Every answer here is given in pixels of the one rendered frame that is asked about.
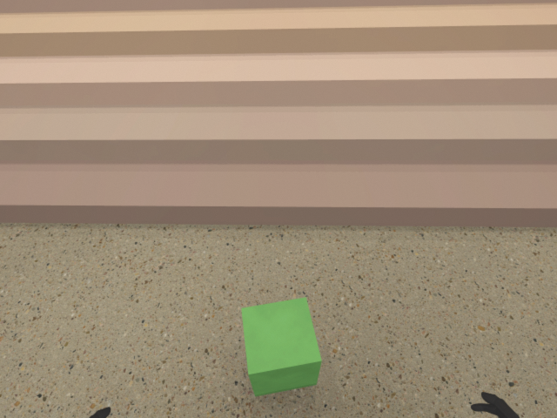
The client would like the robot right hand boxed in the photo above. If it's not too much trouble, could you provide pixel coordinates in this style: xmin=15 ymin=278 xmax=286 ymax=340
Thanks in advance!
xmin=471 ymin=392 xmax=520 ymax=418

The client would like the carton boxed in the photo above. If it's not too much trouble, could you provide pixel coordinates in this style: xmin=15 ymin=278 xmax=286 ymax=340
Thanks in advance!
xmin=241 ymin=297 xmax=322 ymax=396

